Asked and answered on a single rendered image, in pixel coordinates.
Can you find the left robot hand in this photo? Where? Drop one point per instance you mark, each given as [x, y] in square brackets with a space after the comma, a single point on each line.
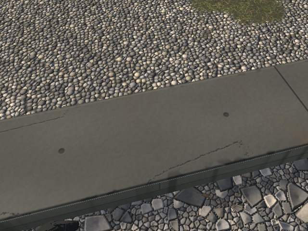
[62, 225]

